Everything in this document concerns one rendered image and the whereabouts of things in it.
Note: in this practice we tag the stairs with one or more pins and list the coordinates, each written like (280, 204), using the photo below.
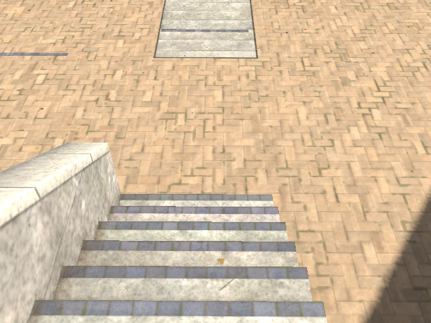
(185, 258)

